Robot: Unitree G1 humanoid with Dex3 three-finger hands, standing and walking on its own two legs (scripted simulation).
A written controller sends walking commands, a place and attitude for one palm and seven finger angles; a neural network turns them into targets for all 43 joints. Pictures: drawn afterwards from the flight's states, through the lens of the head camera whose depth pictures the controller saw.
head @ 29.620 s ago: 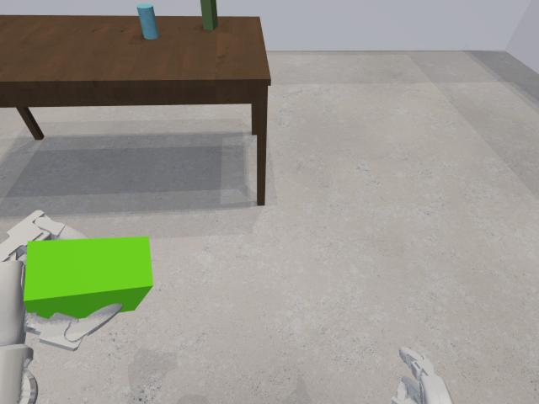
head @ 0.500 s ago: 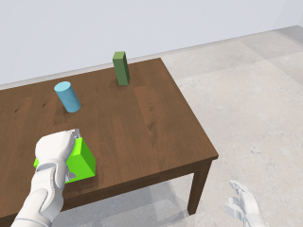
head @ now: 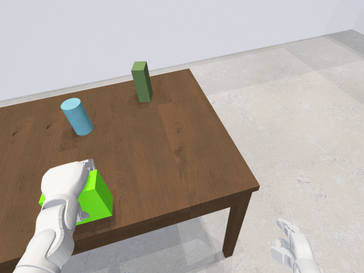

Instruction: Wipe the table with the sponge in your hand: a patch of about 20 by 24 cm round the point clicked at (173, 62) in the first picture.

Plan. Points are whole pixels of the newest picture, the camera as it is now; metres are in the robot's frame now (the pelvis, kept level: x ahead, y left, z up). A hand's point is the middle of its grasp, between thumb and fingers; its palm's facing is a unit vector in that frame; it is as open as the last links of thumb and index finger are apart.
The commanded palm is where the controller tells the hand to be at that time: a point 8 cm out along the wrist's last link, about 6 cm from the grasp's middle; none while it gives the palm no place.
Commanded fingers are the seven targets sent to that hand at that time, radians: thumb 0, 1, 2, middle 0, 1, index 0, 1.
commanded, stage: lower the sponge onto the table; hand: left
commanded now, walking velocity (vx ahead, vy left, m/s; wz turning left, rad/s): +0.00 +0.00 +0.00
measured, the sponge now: (83, 203) +0.24 +0.29 +0.01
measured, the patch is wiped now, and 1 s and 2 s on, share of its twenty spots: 0.00 0.00 0.20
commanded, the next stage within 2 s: wipe forward along the first lane in 1.24 s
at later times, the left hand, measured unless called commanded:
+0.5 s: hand (81, 197) +0.25 +0.29 +0.02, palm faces -0.06 -0.09 -0.99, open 10.0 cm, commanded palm +0.24 +0.28 +0.08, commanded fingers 0.00 0.10 1.30 -1.20 -1.60 -1.20 -1.60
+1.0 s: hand (84, 204) +0.24 +0.28 +0.00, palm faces -0.08 -0.09 -0.99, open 10.0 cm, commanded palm +0.23 +0.29 +0.06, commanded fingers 0.00 0.10 1.30 -1.20 -1.60 -1.20 -1.60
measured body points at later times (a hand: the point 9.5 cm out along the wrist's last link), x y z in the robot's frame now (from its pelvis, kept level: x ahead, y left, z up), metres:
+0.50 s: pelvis +0.00 +0.01 +0.00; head +0.00 -0.02 +0.45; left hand +0.25 +0.29 +0.08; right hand +0.22 -0.21 -0.10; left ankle +0.03 +0.13 -0.74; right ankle -0.02 -0.09 -0.74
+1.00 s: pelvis +0.00 +0.01 -0.01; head +0.00 -0.02 +0.44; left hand +0.24 +0.29 +0.05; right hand +0.21 -0.22 -0.11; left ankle +0.03 +0.13 -0.74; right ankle -0.02 -0.09 -0.74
